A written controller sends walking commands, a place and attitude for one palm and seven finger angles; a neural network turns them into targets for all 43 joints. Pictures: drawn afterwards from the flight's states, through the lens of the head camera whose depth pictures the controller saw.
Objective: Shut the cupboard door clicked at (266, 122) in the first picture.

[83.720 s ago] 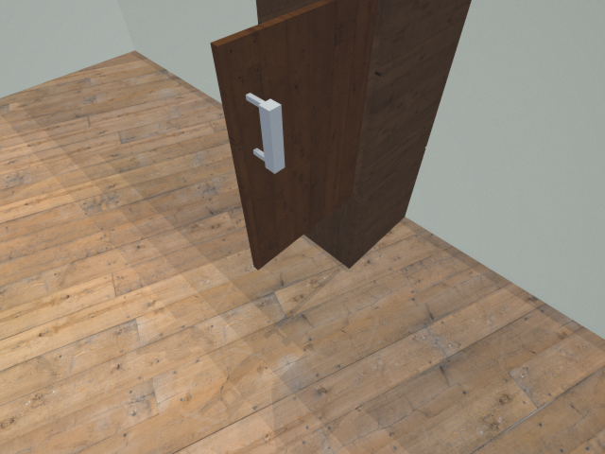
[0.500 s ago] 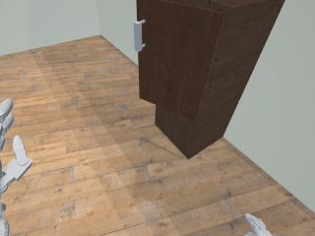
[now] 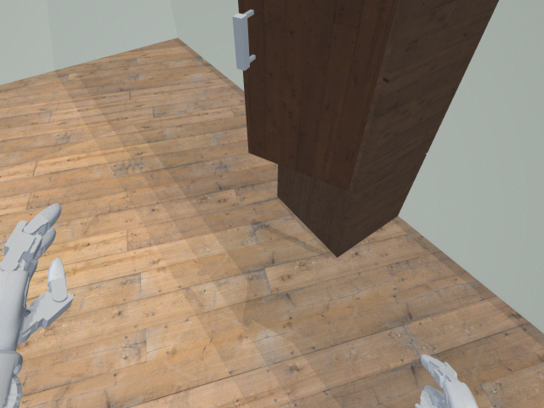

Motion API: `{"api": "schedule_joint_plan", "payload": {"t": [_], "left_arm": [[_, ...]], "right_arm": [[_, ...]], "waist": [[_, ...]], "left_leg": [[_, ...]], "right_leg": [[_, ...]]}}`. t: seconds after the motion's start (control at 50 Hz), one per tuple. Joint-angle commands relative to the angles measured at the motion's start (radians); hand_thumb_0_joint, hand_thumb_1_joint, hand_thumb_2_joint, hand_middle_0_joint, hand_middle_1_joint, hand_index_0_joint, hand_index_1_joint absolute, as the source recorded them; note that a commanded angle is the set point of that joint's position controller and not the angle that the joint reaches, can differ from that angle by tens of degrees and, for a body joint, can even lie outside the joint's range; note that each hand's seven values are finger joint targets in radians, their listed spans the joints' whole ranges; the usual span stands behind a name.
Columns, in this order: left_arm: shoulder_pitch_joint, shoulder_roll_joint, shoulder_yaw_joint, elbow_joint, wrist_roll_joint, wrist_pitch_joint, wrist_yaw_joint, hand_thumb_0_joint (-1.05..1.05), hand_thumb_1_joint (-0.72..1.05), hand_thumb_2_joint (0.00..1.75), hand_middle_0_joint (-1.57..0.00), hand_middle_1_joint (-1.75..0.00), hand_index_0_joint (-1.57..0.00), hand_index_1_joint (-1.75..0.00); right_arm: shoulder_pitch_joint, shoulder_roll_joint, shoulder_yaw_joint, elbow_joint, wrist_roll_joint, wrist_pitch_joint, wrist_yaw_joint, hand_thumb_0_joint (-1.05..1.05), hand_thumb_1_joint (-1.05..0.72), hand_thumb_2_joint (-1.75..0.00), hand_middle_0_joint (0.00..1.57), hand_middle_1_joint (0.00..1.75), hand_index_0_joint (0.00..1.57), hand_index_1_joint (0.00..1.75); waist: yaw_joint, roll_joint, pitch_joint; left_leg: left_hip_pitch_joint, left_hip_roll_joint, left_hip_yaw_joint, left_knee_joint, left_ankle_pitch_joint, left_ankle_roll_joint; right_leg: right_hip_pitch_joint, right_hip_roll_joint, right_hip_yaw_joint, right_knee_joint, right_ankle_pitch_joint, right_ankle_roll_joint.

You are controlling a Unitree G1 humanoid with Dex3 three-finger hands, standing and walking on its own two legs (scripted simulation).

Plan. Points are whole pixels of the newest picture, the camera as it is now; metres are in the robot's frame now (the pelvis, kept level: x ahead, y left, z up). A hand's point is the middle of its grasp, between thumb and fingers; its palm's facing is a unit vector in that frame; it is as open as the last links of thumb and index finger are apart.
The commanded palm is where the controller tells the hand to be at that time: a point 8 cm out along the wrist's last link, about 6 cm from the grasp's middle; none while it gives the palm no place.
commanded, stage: let the arm hang, fingers relaxed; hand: left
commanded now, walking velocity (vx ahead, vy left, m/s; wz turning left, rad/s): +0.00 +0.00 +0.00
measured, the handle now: (246, 39) +0.97 +0.12 +0.09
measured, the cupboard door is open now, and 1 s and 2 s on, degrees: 25 25 25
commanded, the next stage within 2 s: look to check the result in 1.04 s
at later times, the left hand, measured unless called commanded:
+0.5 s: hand out of the picture -0.07 +0.22 -0.16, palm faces +0.02 -0.97 -0.24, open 7.2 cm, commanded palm none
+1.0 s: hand out of the picture -0.02 +0.20 -0.17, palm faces +0.00 -0.98 -0.18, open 7.3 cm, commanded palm none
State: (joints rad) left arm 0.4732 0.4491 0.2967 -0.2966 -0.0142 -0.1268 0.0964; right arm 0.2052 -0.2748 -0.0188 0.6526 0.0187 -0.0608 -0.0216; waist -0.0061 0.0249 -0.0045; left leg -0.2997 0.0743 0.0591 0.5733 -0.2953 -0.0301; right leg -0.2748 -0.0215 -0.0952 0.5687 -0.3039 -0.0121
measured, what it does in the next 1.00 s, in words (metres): stands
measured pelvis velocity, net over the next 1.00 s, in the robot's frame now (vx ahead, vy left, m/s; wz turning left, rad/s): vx -0.04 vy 0.02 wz -0.02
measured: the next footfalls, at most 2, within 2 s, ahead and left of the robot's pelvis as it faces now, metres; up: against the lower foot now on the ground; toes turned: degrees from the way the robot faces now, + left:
none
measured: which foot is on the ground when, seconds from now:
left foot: down 0.00-1.00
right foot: down 0.00-1.00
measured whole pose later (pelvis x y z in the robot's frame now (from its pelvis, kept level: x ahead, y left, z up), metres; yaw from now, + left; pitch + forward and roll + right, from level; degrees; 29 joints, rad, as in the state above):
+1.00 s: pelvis -0.04 +0.02 +0.01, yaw -1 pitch -2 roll +0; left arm 0.27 0.16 0.02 1.11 0.02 0.00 0.02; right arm 0.31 -0.15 -0.02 1.09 -0.02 0.01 -0.02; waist -0.01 -0.01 0.02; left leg -0.22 0.03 0.10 0.43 -0.18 0.01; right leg -0.21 -0.05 -0.05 0.43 -0.19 0.02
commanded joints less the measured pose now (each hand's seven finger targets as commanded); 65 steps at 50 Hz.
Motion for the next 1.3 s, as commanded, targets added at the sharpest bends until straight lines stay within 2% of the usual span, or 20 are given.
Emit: {"api": "schedule_joint_plan", "payload": {"t": [0.0,0.02,0.06,0.1,0.14,0.16,0.2,0.24,0.28,0.34,0.36,0.44,0.54,0.6,0.74,0.84,0.96,1.02,1.14,1.28], "left_arm": [[-0.092,-0.044,-0.209,0.449,0.035,0.125,-0.100,0.00,0.90,0.90,-0.20,-0.30,-0.20,-0.30],[-0.122,-0.035,-0.212,0.507,0.036,0.122,-0.102,0.00,0.90,0.90,-0.20,-0.30,-0.20,-0.30],[-0.170,-0.003,-0.217,0.631,0.048,0.112,-0.099,0.00,0.90,0.90,-0.20,-0.30,-0.20,-0.30],[-0.208,-0.008,-0.227,0.753,0.046,0.120,-0.092,0.00,0.90,0.90,-0.20,-0.30,-0.20,-0.30],[-0.246,-0.033,-0.244,0.854,0.041,0.135,-0.086,0.00,0.90,0.90,-0.20,-0.30,-0.20,-0.30],[-0.248,-0.040,-0.252,0.893,0.038,0.141,-0.084,0.00,0.90,0.90,-0.20,-0.30,-0.20,-0.30],[-0.223,-0.075,-0.258,0.978,0.034,0.147,-0.083,0.00,0.90,0.90,-0.20,-0.30,-0.20,-0.30],[-0.180,-0.091,-0.258,1.065,0.033,0.144,-0.081,0.00,0.90,0.90,-0.20,-0.30,-0.20,-0.30],[-0.146,-0.120,-0.243,1.121,0.036,0.140,-0.078,0.00,0.90,0.90,-0.20,-0.30,-0.20,-0.30],[-0.139,-0.126,-0.252,1.196,0.032,0.135,-0.078,0.00,0.90,0.90,-0.20,-0.30,-0.20,-0.30],[-0.143,-0.125,-0.253,1.215,0.033,0.135,-0.077,0.00,0.90,0.90,-0.20,-0.30,-0.20,-0.30],[-0.134,-0.144,-0.257,1.282,0.035,0.134,-0.076,0.00,0.90,0.90,-0.20,-0.30,-0.20,-0.30],[-0.115,-0.153,-0.255,1.335,0.037,0.132,-0.071,0.00,0.90,0.90,-0.20,-0.30,-0.20,-0.30],[-0.109,-0.157,-0.252,1.352,0.037,0.129,-0.069,0.00,0.90,0.90,-0.20,-0.30,-0.20,-0.30],[-0.115,-0.166,-0.253,1.377,0.036,0.123,-0.066,0.00,0.90,0.90,-0.20,-0.30,-0.20,-0.30],[-0.120,-0.170,-0.253,1.385,0.035,0.119,-0.065,0.00,0.90,0.90,-0.20,-0.30,-0.20,-0.30],[-0.135,-0.164,-0.253,1.390,0.034,0.113,-0.064,0.00,0.90,0.90,-0.20,-0.30,-0.20,-0.30],[-0.150,-0.168,-0.256,1.390,0.032,0.114,-0.065,0.00,0.90,0.90,-0.20,-0.30,-0.20,-0.30],[-0.162,-0.157,-0.256,1.393,0.031,0.110,-0.066,0.00,0.90,0.90,-0.20,-0.30,-0.20,-0.30],[-0.175,-0.146,-0.256,1.398,0.031,0.108,-0.065,0.00,0.90,0.90,-0.20,-0.30,-0.20,-0.30]], "right_arm": [[-0.072,-0.184,-0.044,-0.039,-0.021,0.001,0.029,0.00,-0.90,-0.90,0.20,0.30,0.20,0.30],[-0.064,-0.165,-0.032,-0.037,-0.025,0.015,0.031,0.00,-0.90,-0.90,0.20,0.30,0.20,0.30],[-0.029,-0.152,-0.028,-0.016,-0.038,0.033,0.030,0.00,-0.90,-0.90,0.20,0.30,0.20,0.30],[-0.002,-0.129,-0.022,0.024,-0.045,0.057,0.027,0.00,-0.90,-0.90,0.20,0.30,0.20,0.30],[0.012,-0.097,-0.012,0.069,-0.050,0.075,0.027,0.00,-0.90,-0.90,0.20,0.30,0.20,0.30],[0.018,-0.106,-0.006,0.086,-0.051,0.077,0.028,0.00,-0.90,-0.90,0.20,0.30,0.20,0.30],[-0.004,-0.103,-0.004,0.122,-0.055,0.076,0.026,0.00,-0.90,-0.90,0.20,0.30,0.20,0.30],[-0.005,-0.090,-0.004,0.160,-0.052,0.075,0.020,0.00,-0.90,-0.90,0.20,0.30,0.20,0.30],[0.020,-0.071,-0.012,0.185,-0.052,0.075,0.013,0.00,-0.90,-0.90,0.20,0.30,0.20,0.30],[0.063,-0.053,-0.016,0.235,-0.046,0.076,0.009,0.00,-0.90,-0.90,0.20,0.30,0.20,0.30],[0.078,-0.054,-0.019,0.243,-0.042,0.079,0.007,0.00,-0.90,-0.90,0.20,0.30,0.20,0.30],[0.127,-0.038,-0.025,0.293,-0.042,0.081,0.003,0.00,-0.90,-0.90,0.20,0.30,0.20,0.30],[0.170,-0.016,-0.026,0.340,-0.041,0.080,0.002,0.00,-0.90,-0.90,0.20,0.30,0.20,0.30],[0.179,-0.001,-0.025,0.362,-0.041,0.078,0.003,0.00,-0.90,-0.90,0.20,0.30,0.20,0.30],[0.170,0.011,-0.021,0.392,-0.039,0.067,0.000,0.00,-0.90,-0.90,0.20,0.30,0.20,0.30],[0.159,0.014,-0.020,0.403,-0.038,0.061,-0.002,0.00,-0.90,-0.90,0.20,0.30,0.20,0.30],[0.155,0.010,-0.019,0.404,-0.034,0.057,-0.003,0.00,-0.90,-0.90,0.20,0.30,0.20,0.30],[0.147,0.012,-0.017,0.411,-0.036,0.056,-0.004,0.00,-0.90,-0.90,0.20,0.30,0.20,0.30],[0.137,0.001,-0.018,0.414,-0.035,0.056,-0.004,0.00,-0.90,-0.90,0.20,0.30,0.20,0.30],[0.118,-0.013,-0.018,0.421,-0.033,0.054,-0.005,0.00,-0.90,-0.90,0.20,0.30,0.20,0.30]], "waist": [[0.005,0.005,-0.063],[0.005,-0.088,-0.054],[-0.011,-0.240,-0.099],[-0.022,-0.289,-0.086],[-0.032,-0.212,-0.048],[-0.032,-0.107,-0.046],[-0.009,0.070,-0.009],[0.010,0.155,0.006],[0.016,0.194,-0.014],[0.010,0.171,-0.009],[0.008,0.108,0.022],[-0.001,0.001,0.074],[-0.005,-0.071,0.087],[-0.007,-0.071,0.091],[-0.003,-0.029,0.103],[-0.001,0.017,0.086],[-0.001,-0.009,0.079],[-0.003,0.016,0.081],[-0.004,-0.025,0.063],[-0.007,-0.027,0.054]], "left_leg": [[-0.080,0.094,-0.079,-0.046,0.242,0.067],[-0.086,0.075,-0.087,-0.047,0.163,0.066],[-0.017,0.019,-0.071,0.002,0.149,0.052],[0.033,-0.027,-0.050,0.038,0.067,0.043],[0.070,-0.023,-0.049,0.010,0.062,0.041],[0.074,-0.002,-0.072,-0.038,0.083,0.045],[-0.025,0.034,-0.120,-0.161,0.003,0.058],[-0.080,0.032,-0.117,-0.216,-0.082,0.055],[-0.070,0.035,-0.112,-0.230,-0.098,0.054],[-0.048,0.035,-0.107,-0.255,-0.133,0.051],[-0.042,0.040,-0.113,-0.258,-0.132,0.052],[-0.031,0.039,-0.108,-0.277,-0.168,0.055],[-0.002,0.036,-0.090,-0.272,-0.154,0.063],[0.018,0.026,-0.069,-0.252,-0.120,0.062],[0.016,0.032,-0.074,-0.272,-0.081,0.061],[0.023,0.035,-0.073,-0.286,-0.055,0.056],[0.057,0.031,-0.059,-0.267,0.027,0.050],[0.064,0.034,-0.059,-0.274,0.039,0.048],[0.095,0.037,-0.055,-0.268,0.078,0.048],[0.123,0.045,-0.053,-0.267,0.135,0.048]], "right_leg": [[0.002,-0.077,0.073,-0.005,0.185,-0.014],[0.001,-0.089,0.085,-0.038,0.162,-0.019],[-0.001,-0.137,0.140,-0.075,0.207,-0.052],[-0.060,-0.181,0.173,-0.141,0.118,-0.085],[-0.114,-0.168,0.165,-0.171,-0.021,-0.074],[-0.107,-0.138,0.142,-0.155,-0.078,-0.053],[-0.022,-0.078,0.119,-0.126,-0.085,-0.017],[0.056,-0.061,0.109,-0.128,-0.035,-0.016],[0.096,-0.057,0.091,-0.145,0.001,-0.021],[0.096,-0.056,0.091,-0.174,0.010,-0.023],[0.079,-0.054,0.086,-0.189,0.003,-0.023],[0.029,-0.056,0.097,-0.224,-0.059,-0.016],[-0.013,-0.063,0.111,-0.243,-0.106,-0.012],[-0.042,-0.071,0.123,-0.253,-0.127,-0.015],[-0.024,-0.070,0.122,-0.236,-0.051,-0.014],[0.017,-0.070,0.116,-0.227,0.022,-0.013],[0.036,-0.077,0.114,-0.238,0.064,-0.015],[0.041,-0.080,0.114,-0.242,0.079,-0.014],[0.055,-0.084,0.115,-0.251,0.100,-0.013],[0.068,-0.085,0.114,-0.251,0.140,-0.012]]}}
